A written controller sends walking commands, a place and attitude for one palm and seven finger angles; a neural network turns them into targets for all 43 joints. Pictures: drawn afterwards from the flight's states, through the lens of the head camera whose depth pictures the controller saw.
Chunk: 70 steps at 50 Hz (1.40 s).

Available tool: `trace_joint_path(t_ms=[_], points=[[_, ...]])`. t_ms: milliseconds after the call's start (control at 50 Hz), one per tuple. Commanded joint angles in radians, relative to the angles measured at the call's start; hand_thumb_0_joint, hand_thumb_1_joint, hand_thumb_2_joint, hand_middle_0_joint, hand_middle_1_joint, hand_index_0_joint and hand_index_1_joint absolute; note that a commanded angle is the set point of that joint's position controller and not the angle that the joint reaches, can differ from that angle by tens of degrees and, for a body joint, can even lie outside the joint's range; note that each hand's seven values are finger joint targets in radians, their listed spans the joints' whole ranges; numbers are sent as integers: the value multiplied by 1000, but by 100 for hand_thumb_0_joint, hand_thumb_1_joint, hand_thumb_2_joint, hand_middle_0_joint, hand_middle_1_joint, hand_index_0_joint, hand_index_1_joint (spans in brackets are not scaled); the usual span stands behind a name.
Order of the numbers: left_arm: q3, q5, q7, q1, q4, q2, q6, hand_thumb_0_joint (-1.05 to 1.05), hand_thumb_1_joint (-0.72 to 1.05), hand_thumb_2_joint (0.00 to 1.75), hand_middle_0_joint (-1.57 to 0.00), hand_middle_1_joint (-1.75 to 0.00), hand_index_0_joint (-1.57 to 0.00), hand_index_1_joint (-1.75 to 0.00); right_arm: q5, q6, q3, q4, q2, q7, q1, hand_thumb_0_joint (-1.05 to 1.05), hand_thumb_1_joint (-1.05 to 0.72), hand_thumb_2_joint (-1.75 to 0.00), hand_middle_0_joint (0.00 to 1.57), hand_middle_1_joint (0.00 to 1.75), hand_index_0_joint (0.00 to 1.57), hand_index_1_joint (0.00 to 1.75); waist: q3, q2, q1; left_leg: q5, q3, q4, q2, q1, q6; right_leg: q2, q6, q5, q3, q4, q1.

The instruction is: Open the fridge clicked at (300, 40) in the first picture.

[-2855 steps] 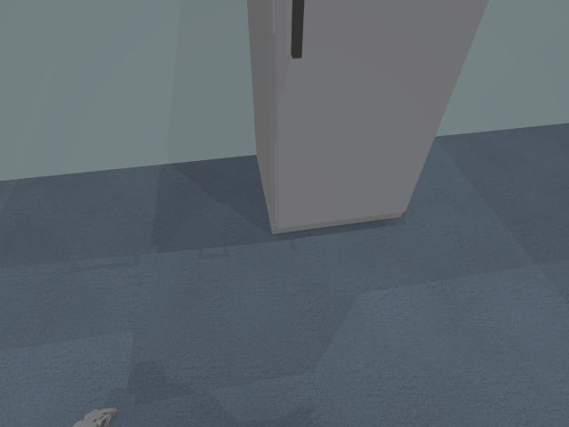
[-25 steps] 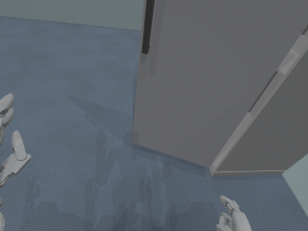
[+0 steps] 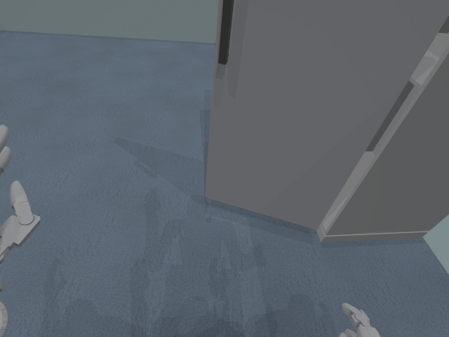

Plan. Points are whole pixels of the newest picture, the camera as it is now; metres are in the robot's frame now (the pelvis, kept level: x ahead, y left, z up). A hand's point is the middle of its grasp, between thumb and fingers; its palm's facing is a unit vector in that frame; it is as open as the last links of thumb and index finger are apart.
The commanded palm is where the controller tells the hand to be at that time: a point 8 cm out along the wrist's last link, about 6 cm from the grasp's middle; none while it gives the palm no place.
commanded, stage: stop stepping back and stand still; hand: left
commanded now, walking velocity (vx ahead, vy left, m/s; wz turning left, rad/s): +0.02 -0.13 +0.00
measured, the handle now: (230, 0) +0.90 +0.03 +0.28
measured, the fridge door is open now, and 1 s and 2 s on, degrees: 68 68 68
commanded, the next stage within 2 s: let the arm hang, fingers relaxed in 0.16 s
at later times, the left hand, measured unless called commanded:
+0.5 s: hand out of the picture +0.13 +0.20 -0.14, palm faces +0.00 -0.97 -0.23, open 7.4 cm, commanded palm none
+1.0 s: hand out of the picture +0.05 +0.24 -0.14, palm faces -0.01 -0.96 -0.27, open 7.3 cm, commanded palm none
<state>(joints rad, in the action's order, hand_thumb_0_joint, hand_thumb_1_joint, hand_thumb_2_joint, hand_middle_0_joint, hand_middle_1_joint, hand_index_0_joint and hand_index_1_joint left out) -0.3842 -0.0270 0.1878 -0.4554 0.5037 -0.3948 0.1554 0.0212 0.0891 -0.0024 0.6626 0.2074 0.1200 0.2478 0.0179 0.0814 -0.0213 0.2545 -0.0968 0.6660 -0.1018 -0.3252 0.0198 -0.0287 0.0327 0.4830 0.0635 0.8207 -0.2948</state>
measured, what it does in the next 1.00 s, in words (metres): stands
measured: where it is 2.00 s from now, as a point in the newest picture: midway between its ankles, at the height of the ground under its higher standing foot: outside the picture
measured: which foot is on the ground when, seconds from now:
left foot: down 0.00-1.00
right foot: down 0.00-1.00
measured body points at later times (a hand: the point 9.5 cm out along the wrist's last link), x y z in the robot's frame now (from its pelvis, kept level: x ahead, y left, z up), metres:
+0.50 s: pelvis +0.02 +0.02 +0.00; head +0.03 +0.01 +0.45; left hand +0.13 +0.25 -0.12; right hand +0.14 -0.23 -0.13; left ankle +0.05 +0.13 -0.72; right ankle +0.03 -0.10 -0.72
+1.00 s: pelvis +0.03 +0.03 +0.03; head +0.06 +0.03 +0.48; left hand +0.06 +0.29 -0.12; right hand +0.05 -0.20 -0.14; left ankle +0.05 +0.13 -0.72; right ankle +0.03 -0.10 -0.72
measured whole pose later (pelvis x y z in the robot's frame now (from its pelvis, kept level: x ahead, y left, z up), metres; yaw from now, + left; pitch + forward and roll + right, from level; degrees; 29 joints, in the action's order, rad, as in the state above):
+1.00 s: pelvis +0.03 +0.03 +0.03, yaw +1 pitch -1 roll +0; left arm 0.01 0.02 0.02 -0.21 -1.11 -0.23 0.00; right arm 0.02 -0.01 0.00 1.12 0.19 0.01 0.22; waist 0.05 -0.02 -0.01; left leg 0.18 -0.09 0.39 0.00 -0.21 -0.04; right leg -0.02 -0.02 0.22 0.00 0.39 -0.16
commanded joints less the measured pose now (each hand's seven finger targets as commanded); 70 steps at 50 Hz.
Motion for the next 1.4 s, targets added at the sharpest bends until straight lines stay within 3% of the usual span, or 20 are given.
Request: trace_joint_path(t_ms=[0,80,100,120,140,220,240,260,280,300,320,340,400,440,460,480,520,600,840,1380], points=[[-206,-13,11,12,297,-248,104,0,90,90,-20,-30,-20,-30,1,65,36,-162,114,-21,-129,0,-90,-90,20,30,20,30,0,-396,17,342,376,-461,-248,-56,-167,-4,-15,35,-36,111,-81],[-195,-27,11,-123,191,-203,80,0,90,90,-20,-30,-20,-30,-19,74,34,-167,105,-43,-104,0,-90,-90,20,30,20,30,-70,-247,30,311,85,-229,-95,-147,-66,42,-1,-68,47,-319,215],[-195,-26,9,-128,188,-213,75,0,90,90,-20,-30,-20,-30,-23,66,39,-180,98,-47,-100,0,-90,-90,20,30,20,30,-66,-55,28,273,27,-21,-30,-214,-45,-50,48,-51,-120,-442,223],[-197,-30,10,-116,163,-229,62,0,90,90,-20,-30,-20,-30,-25,59,40,-184,88,-50,-100,0,-90,-90,20,30,20,30,-55,208,25,232,0,201,64,-314,-13,-240,138,-79,-456,-563,214],[-190,-41,16,-62,182,-231,69,0,90,90,-20,-30,-20,-30,-30,67,35,-181,94,-48,-115,0,-90,-90,20,30,20,30,-47,188,33,244,25,336,59,-338,-3,-321,181,-390,-494,-560,235],[-150,-29,10,-46,109,-173,61,0,90,90,-20,-30,-20,-30,-19,65,27,-140,92,-45,-108,0,-90,-90,20,30,20,30,-80,61,10,75,15,34,46,-52,-3,-205,113,-603,-210,-386,127],[250,91,-131,77,-589,35,-88,0,90,90,-20,-30,-20,-30,-5,75,73,81,181,-147,-70,0,-90,-90,20,30,20,30,-59,-2,-68,-73,19,46,20,-62,-8,-197,52,-846,3,-166,32],[268,60,-165,63,-620,44,-148,0,90,90,-20,-30,-20,-30,-17,2,70,51,164,-145,0,0,-90,-90,20,30,20,30,-98,-41,-60,-289,74,4,18,90,-13,-119,5,-649,-31,-110,-89],[283,51,-173,35,-622,81,-169,0,90,90,-20,-30,-20,-30,-13,-12,74,27,198,-133,-13,0,-90,-90,20,30,20,30,-94,-157,-42,-391,236,-95,-106,80,-85,-43,-43,-362,-9,9,-156],[296,48,-170,48,-658,104,-174,0,90,90,-20,-30,-20,-30,1,-26,72,23,218,-127,-41,0,-90,-90,20,30,20,30,-89,-223,-18,-395,373,-197,-230,14,-186,4,-60,58,-23,152,-206],[296,53,-165,81,-700,88,-176,0,90,90,-20,-30,-20,-30,19,-48,53,9,211,-123,-57,0,-90,-90,20,30,20,30,-46,-165,-21,-236,418,-277,-261,-84,-230,11,-58,146,-77,220,-179],[300,54,-170,104,-738,83,-173,0,90,90,-20,-30,-20,-30,28,-54,45,-6,217,-120,-91,0,-90,-90,20,30,20,30,-6,-70,3,-114,417,-300,-252,-160,-235,-13,-58,117,-117,164,-140],[310,57,-168,139,-940,36,-159,0,90,90,-20,-30,-20,-30,25,-61,24,21,201,-114,-127,0,-90,-90,20,30,20,30,-90,-15,52,-444,258,-149,-95,-85,-132,-18,-57,-315,-71,-180,74],[328,55,-163,133,-1076,-15,-150,0,90,90,-20,-30,-20,-30,4,-83,24,58,138,-118,-101,0,-90,-90,20,30,20,30,-112,42,23,-68,104,-86,52,-73,-40,-150,-7,-508,-240,-323,96],[342,51,-168,191,-1127,-26,-152,0,90,90,-20,-30,-20,-30,3,-97,25,88,133,-120,-79,0,-90,-90,20,30,20,30,-66,9,-10,82,85,-76,77,-10,-27,-182,31,-322,-283,-409,-19],[346,51,-168,233,-1168,-30,-149,0,90,90,-20,-30,-20,-30,5,-107,25,114,126,-117,-72,0,-90,-90,20,30,20,30,-34,48,-20,66,79,-58,79,39,-24,-171,47,-272,-295,-446,-77],[361,47,-167,266,-1246,6,-144,0,90,90,-20,-30,-20,-30,6,-110,21,175,102,-115,-52,0,-90,-90,20,30,20,30,1,-91,-32,5,93,-121,60,115,-27,-137,46,-189,-264,-470,-121],[357,44,-162,212,-1348,55,-139,0,90,90,-20,-30,-20,-30,6,-94,27,236,108,-108,-43,0,-90,-90,20,30,20,30,-101,-232,10,-93,151,-245,-8,98,-50,-65,3,-318,-150,-424,95],[376,41,-162,226,-1542,43,-139,0,90,90,-20,-30,-20,-30,-5,-88,30,388,123,-100,8,0,-90,-90,20,30,20,30,-16,-66,10,-109,139,-338,-24,156,-45,-72,-2,-313,-139,-508,93],[379,45,-152,201,-1623,71,-134,0,90,90,-20,-30,-20,-30,-10,-76,26,469,100,-94,-7,0,-90,-90,20,30,20,30,11,-89,12,-213,123,-364,-25,217,-50,-80,-17,-381,-136,-514,108]])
